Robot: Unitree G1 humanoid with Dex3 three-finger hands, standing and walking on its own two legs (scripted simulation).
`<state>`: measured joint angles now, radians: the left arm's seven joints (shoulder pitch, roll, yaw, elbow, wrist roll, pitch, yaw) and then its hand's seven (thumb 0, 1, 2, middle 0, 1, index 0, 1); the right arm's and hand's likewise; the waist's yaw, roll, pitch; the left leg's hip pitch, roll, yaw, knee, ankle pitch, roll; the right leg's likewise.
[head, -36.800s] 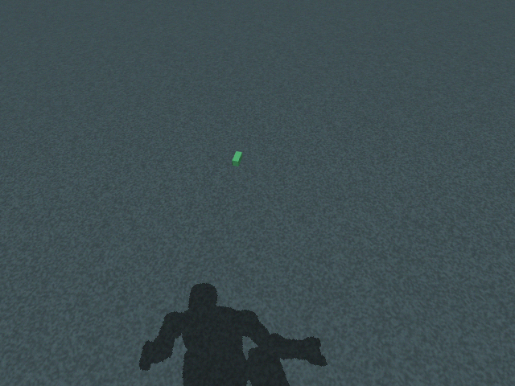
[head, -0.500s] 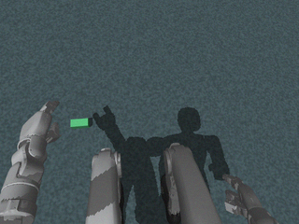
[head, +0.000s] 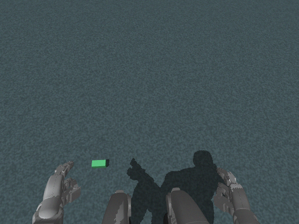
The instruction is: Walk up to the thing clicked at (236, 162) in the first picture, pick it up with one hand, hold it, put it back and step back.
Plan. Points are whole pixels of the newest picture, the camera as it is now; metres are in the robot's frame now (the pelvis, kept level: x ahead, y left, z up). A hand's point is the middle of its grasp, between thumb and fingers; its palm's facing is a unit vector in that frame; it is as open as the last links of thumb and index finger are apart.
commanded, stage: home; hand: left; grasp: from above
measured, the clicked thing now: (99, 164) +0.45 +0.25 -0.63
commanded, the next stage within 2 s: none
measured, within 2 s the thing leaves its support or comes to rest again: neither
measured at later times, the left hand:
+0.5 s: hand (65, 200) +0.19 +0.19 +0.02, palm faces +0.08 -0.98 -0.20, open 7.4 cm
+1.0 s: hand (65, 204) +0.19 +0.19 +0.02, palm faces +0.07 -0.98 -0.20, open 7.4 cm
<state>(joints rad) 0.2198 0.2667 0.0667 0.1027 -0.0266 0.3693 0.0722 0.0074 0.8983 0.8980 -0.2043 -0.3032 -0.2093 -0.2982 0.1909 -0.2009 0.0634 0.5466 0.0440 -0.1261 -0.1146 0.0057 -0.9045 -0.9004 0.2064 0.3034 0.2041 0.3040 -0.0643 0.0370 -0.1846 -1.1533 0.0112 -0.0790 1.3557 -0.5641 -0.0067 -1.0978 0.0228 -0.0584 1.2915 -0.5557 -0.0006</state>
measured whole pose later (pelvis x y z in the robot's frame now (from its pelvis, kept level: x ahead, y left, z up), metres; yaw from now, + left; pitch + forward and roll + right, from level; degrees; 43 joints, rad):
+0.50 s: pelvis +0.04 +0.00 +0.07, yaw +2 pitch +10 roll -3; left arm 0.51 0.22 0.04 -0.13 -0.06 0.45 0.02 0.01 0.90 0.90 -0.20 -0.30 -0.20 -0.30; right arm 0.28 -0.23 0.04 0.50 0.01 -0.22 -0.18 0.01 -0.90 -0.90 0.21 0.30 0.20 0.30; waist -0.04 0.05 -0.18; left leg -0.69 0.01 -0.07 1.01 -0.50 0.00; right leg -0.63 0.01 -0.05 0.94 -0.49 0.01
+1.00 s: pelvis +0.03 +0.00 +0.07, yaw +1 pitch +9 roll -3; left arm 0.50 0.22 0.03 -0.12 -0.05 0.45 0.02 0.01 0.90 0.90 -0.20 -0.30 -0.20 -0.30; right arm 0.31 -0.22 0.04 0.53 0.00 -0.23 -0.18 0.01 -0.90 -0.90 0.21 0.30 0.20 0.30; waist -0.04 0.05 -0.16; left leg -0.69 0.01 -0.06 1.02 -0.48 0.00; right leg -0.64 0.02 -0.04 0.94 -0.47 0.01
